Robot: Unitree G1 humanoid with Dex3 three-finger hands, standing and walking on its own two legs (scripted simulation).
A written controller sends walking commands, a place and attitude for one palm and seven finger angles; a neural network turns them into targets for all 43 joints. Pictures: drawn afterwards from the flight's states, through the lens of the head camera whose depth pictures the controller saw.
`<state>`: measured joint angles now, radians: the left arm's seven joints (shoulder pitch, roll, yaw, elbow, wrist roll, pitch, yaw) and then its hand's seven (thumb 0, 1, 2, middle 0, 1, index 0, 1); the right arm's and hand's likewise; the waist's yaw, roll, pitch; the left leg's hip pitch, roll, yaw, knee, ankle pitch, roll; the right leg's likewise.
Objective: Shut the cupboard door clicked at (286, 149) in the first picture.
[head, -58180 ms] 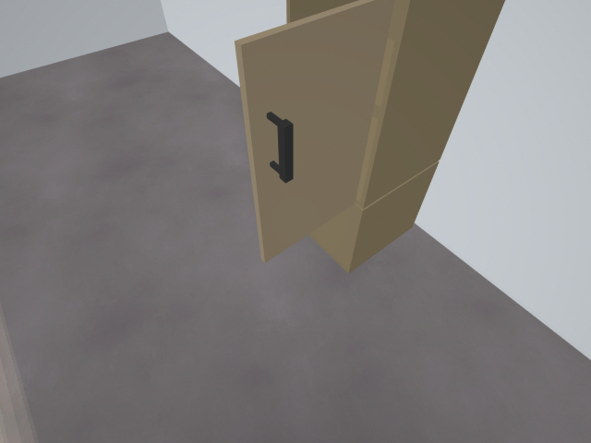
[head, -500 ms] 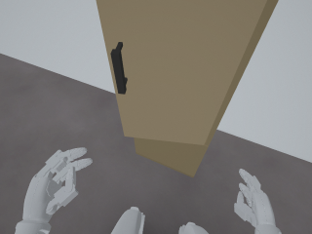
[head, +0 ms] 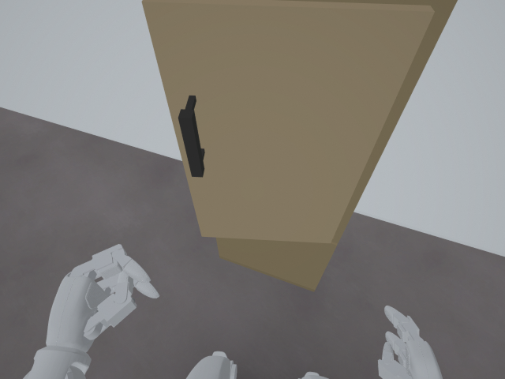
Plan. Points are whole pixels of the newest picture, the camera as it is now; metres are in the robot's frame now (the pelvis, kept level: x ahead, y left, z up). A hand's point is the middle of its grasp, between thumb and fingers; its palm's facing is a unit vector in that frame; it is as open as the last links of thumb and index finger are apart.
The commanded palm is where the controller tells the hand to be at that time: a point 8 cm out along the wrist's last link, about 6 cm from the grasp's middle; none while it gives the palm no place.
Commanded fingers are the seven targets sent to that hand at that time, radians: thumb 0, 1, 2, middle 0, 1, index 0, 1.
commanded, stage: raise the hand and make a fist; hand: left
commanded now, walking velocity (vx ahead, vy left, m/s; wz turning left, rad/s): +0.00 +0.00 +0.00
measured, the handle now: (194, 138) +0.47 +0.14 +0.12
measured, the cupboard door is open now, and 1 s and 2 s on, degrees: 17 17 17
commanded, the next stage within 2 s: bring the fist close to the handle in 0.88 s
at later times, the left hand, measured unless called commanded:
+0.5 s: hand (121, 272) +0.23 +0.18 +0.12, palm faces +0.02 -1.00 -0.04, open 3.1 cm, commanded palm +0.20 +0.23 +0.12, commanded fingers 0.00 0.90 0.90 -1.30 -1.50 -1.30 -1.50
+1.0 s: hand (138, 269) +0.23 +0.16 +0.12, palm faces +0.02 -1.00 -0.05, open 3.1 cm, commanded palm +0.21 +0.22 +0.12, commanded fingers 0.00 0.90 0.90 -1.30 -1.50 -1.30 -1.50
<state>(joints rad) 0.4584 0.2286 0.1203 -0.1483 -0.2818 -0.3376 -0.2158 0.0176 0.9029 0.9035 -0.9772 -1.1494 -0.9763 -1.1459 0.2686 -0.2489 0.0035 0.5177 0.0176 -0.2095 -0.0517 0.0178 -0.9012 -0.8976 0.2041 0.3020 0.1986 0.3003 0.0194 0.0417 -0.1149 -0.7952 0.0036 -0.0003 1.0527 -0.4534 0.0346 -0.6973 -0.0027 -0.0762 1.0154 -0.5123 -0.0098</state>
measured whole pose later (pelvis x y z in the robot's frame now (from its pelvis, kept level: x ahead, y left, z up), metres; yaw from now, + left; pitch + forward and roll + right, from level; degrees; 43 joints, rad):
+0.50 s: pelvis +0.00 -0.01 +0.02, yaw +1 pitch +7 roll -2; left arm 0.35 0.26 0.17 -0.13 -0.31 -0.21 -0.23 0.02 0.90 0.90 -1.29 -1.49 -1.29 -1.49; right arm 0.28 -0.25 0.05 0.51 0.03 -0.20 -0.05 0.02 -0.90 -0.90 0.21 0.30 0.20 0.30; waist 0.03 0.05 -0.09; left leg -0.62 0.01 -0.01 0.91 -0.40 0.02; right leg -0.52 0.01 -0.08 0.86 -0.46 -0.02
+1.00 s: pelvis +0.01 -0.02 +0.03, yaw +0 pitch +6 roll -1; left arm 0.35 0.24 0.16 -0.09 -0.30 -0.23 -0.24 0.02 0.90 0.90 -1.30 -1.50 -1.30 -1.50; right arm 0.27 -0.26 0.04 0.53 0.03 -0.21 -0.05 0.02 -0.90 -0.90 0.20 0.30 0.20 0.30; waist 0.02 0.05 -0.09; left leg -0.59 0.01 -0.01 0.86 -0.39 0.00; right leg -0.50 0.01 -0.08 0.85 -0.46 -0.04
